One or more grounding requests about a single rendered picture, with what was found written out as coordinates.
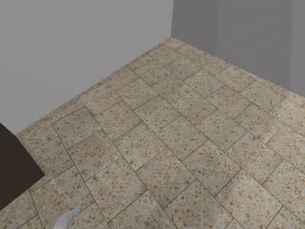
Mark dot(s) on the robot left hand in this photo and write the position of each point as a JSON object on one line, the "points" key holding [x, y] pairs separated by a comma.
{"points": [[66, 219]]}

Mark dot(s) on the cabinet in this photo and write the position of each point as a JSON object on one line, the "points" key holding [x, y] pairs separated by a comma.
{"points": [[18, 170]]}

